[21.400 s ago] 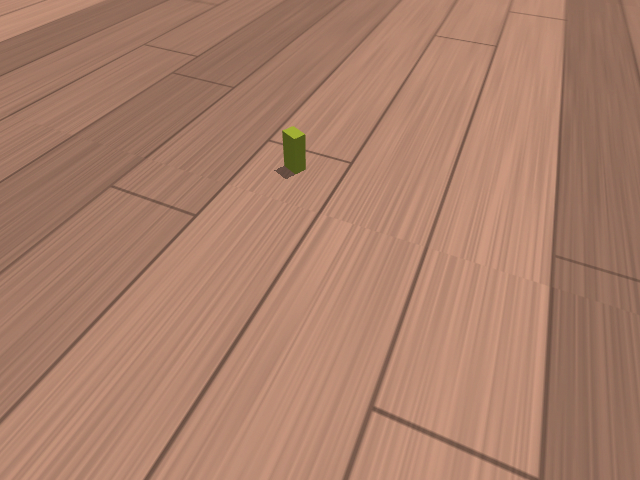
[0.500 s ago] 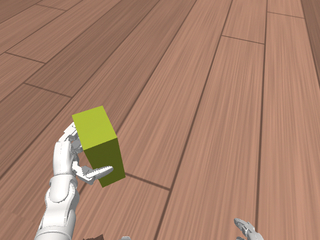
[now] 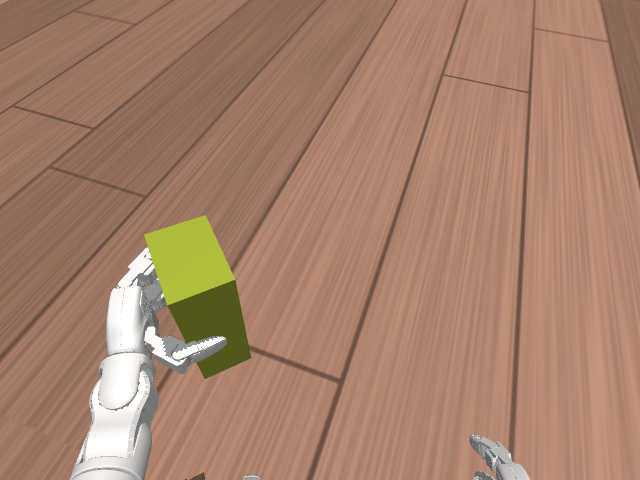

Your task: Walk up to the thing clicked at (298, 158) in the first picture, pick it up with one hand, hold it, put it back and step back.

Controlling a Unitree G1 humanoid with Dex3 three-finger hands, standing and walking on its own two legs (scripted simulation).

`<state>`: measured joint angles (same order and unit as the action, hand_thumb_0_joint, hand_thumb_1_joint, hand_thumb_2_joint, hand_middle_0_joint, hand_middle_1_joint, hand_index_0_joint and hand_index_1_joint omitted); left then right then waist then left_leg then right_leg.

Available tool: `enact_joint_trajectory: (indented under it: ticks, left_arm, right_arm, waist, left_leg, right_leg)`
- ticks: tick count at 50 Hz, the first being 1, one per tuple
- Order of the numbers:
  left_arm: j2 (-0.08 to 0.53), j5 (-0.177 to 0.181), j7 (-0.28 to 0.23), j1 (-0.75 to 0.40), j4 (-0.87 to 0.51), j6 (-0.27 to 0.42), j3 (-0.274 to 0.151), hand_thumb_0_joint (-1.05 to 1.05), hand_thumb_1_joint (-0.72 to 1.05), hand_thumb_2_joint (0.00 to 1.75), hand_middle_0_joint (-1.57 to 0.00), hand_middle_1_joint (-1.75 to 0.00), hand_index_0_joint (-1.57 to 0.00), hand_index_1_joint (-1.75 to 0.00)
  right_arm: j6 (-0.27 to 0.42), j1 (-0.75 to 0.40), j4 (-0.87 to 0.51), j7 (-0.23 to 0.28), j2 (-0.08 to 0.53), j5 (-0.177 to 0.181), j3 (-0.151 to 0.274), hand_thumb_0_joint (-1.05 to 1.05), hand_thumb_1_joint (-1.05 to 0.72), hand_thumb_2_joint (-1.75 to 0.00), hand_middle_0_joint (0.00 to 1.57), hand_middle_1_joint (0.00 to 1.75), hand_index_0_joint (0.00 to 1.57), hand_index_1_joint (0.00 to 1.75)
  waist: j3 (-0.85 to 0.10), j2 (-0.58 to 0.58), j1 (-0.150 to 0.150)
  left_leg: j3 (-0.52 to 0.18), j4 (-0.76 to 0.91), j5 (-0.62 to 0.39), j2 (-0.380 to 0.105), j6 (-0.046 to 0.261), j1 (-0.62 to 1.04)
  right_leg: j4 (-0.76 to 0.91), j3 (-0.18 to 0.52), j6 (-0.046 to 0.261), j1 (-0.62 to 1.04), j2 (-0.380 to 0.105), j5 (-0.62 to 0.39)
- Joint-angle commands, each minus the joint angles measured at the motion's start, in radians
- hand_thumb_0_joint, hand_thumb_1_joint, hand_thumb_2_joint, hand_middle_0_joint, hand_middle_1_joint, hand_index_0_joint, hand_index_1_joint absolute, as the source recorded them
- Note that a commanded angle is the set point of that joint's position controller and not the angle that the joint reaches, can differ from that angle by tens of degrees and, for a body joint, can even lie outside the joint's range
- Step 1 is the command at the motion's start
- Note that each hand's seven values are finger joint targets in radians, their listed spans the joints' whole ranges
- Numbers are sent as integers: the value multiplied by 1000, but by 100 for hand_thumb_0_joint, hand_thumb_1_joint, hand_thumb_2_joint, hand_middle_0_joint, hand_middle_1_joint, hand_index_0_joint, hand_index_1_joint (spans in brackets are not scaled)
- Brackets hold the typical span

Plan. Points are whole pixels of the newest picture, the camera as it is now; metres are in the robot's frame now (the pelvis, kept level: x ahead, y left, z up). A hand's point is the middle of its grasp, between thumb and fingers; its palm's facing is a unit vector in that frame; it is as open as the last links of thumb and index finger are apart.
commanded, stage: hold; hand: left
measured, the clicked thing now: (205, 305) +0.34 +0.15 +0.03
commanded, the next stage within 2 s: crouch in 1.68 s
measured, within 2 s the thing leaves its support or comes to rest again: neither
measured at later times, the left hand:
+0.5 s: hand (176, 304) +0.33 +0.18 +0.04, palm faces +0.15 -0.99 -0.03, open 12.4 cm
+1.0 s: hand (172, 303) +0.33 +0.18 +0.04, palm faces +0.16 -0.99 -0.03, open 12.4 cm
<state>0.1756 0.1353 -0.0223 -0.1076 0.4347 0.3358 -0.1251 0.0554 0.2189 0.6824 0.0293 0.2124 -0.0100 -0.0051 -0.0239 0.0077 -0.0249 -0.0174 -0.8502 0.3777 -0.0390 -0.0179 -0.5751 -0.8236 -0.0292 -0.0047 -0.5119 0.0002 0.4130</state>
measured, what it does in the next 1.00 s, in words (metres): stands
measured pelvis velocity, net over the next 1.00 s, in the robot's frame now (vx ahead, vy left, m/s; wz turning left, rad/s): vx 0.00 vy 0.01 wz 0.00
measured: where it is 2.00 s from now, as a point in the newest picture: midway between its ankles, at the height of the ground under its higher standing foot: outside the picture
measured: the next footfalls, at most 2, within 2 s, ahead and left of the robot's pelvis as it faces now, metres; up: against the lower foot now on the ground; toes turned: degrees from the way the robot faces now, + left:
none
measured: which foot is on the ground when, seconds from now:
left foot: down 0.00-1.00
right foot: down 0.00-1.00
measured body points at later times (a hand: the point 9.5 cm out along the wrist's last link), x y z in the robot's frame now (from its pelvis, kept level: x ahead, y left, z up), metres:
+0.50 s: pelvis +0.00 +0.01 +0.00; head +0.04 +0.01 +0.45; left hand +0.32 +0.23 +0.05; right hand +0.13 -0.24 -0.11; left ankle +0.03 +0.13 -0.70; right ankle +0.00 -0.12 -0.70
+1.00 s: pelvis +0.00 +0.01 +0.00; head +0.04 +0.02 +0.45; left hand +0.32 +0.24 +0.05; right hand +0.13 -0.23 -0.11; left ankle +0.03 +0.13 -0.70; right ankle +0.00 -0.12 -0.70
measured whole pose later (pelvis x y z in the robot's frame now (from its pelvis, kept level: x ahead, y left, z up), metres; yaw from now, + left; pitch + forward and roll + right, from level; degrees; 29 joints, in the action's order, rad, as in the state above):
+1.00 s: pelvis +0.00 +0.01 +0.00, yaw +0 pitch +5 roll -2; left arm 0.19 0.14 -0.02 -0.13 0.46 0.33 -0.13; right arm 0.06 0.23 0.69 0.03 0.21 -0.01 -0.01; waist -0.03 0.01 -0.02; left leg -0.01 -0.85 0.38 -0.03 -0.01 -0.56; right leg -0.80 -0.03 -0.01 -0.49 0.00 0.40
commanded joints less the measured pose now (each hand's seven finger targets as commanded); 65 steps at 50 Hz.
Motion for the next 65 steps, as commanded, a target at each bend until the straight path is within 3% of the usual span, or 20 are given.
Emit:
enact_joint_trajectory:
  ticks: [1,3,4,5,10,13,18,22,25,28,36,37,41,42,47,59,60,63,64,65]
  left_arm:
    - [139,28,-9,-412,-375,130,-60,0,-23,112,-117,-137,-119,-138]
    - [154,30,-12,-414,-356,127,-83,0,-21,113,-118,-137,-119,-138]
    - [126,35,-9,-432,-351,125,-56,0,-22,114,-118,-139,-120,-139]
    - [152,36,-9,-437,-344,126,-85,0,-20,114,-117,-138,-119,-138]
    - [121,35,7,-391,-262,119,-60,0,-21,117,-118,-140,-120,-140]
    - [139,30,14,-406,-245,127,-67,0,-22,115,-119,-140,-120,-140]
    - [142,47,21,-399,-315,137,-70,0,-19,117,-120,-140,-121,-141]
    - [138,46,14,-410,-357,131,-57,0,-25,115,-119,-139,-120,-140]
    - [159,39,2,-411,-332,126,-85,0,-26,115,-118,-138,-119,-139]
    - [129,35,-1,-409,-300,122,-68,0,-23,115,-116,-137,-118,-138]
    - [155,34,14,-439,-301,138,-79,0,-20,118,-119,-141,-121,-141]
    - [152,39,14,-419,-304,136,-85,0,-21,118,-120,-141,-122,-142]
    - [124,47,14,-417,-327,132,-52,0,-23,117,-117,-139,-119,-140]
    - [144,42,11,-408,-302,130,-75,0,-23,118,-118,-140,-120,-141]
    - [124,37,9,-418,-310,125,-48,0,-20,120,-117,-139,-119,-141]
    - [142,35,6,-426,-266,123,-83,0,-21,120,-118,-141,-120,-142]
    - [150,40,8,-415,-269,129,-97,0,-21,120,-118,-142,-120,-142]
    - [156,37,16,-400,-276,137,-91,0,-17,120,-118,-141,-120,-142]
    - [138,38,22,-412,-294,141,-63,0,-17,120,-119,-141,-121,-142]
    - [154,40,21,-420,-308,145,-77,0,-19,119,-117,-140,-119,-141]
  right_arm:
    - [45,-42,-131,15,127,6,45,0,-92,-91,20,30,20,30]
    - [44,-41,-126,17,130,8,46,0,-92,-91,20,30,20,30]
    - [46,-47,-127,17,129,9,43,0,-92,-90,20,30,20,30]
    - [46,-50,-126,18,130,9,43,0,-92,-91,20,30,20,30]
    - [44,-30,-121,18,135,9,49,0,-91,-91,20,30,20,30]
    - [45,-30,-116,10,134,7,50,0,-92,-91,20,30,20,30]
    - [46,-13,-128,8,137,10,51,0,-92,-91,20,30,20,30]
    - [49,-15,-124,10,130,12,45,0,-93,-91,20,30,20,30]
    - [47,-21,-121,16,128,12,43,0,-92,-91,20,30,20,30]
    - [42,-24,-118,17,130,10,46,0,-92,-91,20,30,20,30]
    - [45,-31,-124,6,131,10,48,0,-92,-91,20,30,20,30]
    - [44,-21,-126,8,133,11,51,0,-92,-91,20,30,20,30]
    - [48,-20,-128,10,134,12,48,0,-92,-91,20,30,20,30]
    - [50,-20,-120,11,137,10,51,0,-92,-91,20,30,20,30]
    - [48,-13,-121,14,130,12,47,0,-91,-91,20,30,20,30]
    - [48,-31,-119,11,131,11,48,0,-91,-91,20,30,20,30]
    - [50,-31,-122,10,135,12,50,0,-91,-91,20,30,20,30]
    - [49,-23,-122,10,137,10,52,0,-91,-91,20,30,20,30]
    - [51,-25,-126,10,132,9,49,0,-91,-91,20,30,20,30]
    - [54,-13,-120,9,134,9,50,0,-91,-91,20,30,20,30]
  waist:
    - [-335,62,-5]
    - [-328,46,-3]
    - [-311,51,-11]
    - [-306,38,-4]
    - [-319,14,-11]
    - [-300,35,-5]
    - [-392,42,5]
    - [-360,39,-1]
    - [-330,33,0]
    - [-299,33,-7]
    - [-306,62,4]
    - [-355,47,7]
    - [-349,44,-5]
    - [-340,45,-6]
    - [-336,35,-9]
    - [-270,34,0]
    - [-296,38,9]
    - [-331,44,7]
    - [-331,49,-2]
    - [-371,36,-2]
  left_leg:
    - [5,123,-174,28,16,217]
    - [3,131,-144,27,18,205]
    - [3,136,-138,25,17,214]
    - [6,132,-133,28,18,195]
    - [10,117,-204,27,21,201]
    - [6,118,-187,26,19,195]
    - [4,106,-264,26,17,243]
    - [4,111,-263,26,19,232]
    - [12,114,-238,29,23,202]
    - [9,119,-223,26,21,199]
    - [2,131,-184,24,14,203]
    - [0,126,-200,24,16,219]
    - [4,121,-234,24,16,230]
    - [4,115,-232,25,17,223]
    - [2,125,-221,22,17,230]
    - [3,143,-140,24,18,178]
    - [4,141,-150,25,16,198]
    - [6,130,-195,27,16,212]
    - [8,122,-202,28,17,212]
    - [9,111,-237,29,21,222]
  right_leg:
    - [121,-3,10,76,13,-248]
    - [129,-4,10,77,13,-219]
    - [128,-5,11,66,14,-215]
    - [136,-2,9,72,12,-211]
    - [126,0,6,83,10,-284]
    - [123,-3,10,66,11,-256]
    - [118,-5,9,113,12,-323]
    - [123,-3,7,118,13,-327]
    - [131,3,5,115,9,-318]
    - [130,-1,8,90,10,-298]
    - [123,-8,16,83,13,-247]
    - [121,-9,14,105,12,-261]
    - [124,-6,12,105,14,-296]
    - [122,-4,10,87,13,-296]
    - [127,-7,11,91,12,-286]
    - [134,-9,14,71,13,-211]
    - [134,-9,15,76,12,-217]
    - [127,-6,14,94,11,-258]
    - [127,-2,12,93,10,-270]
    - [124,0,9,113,9,-307]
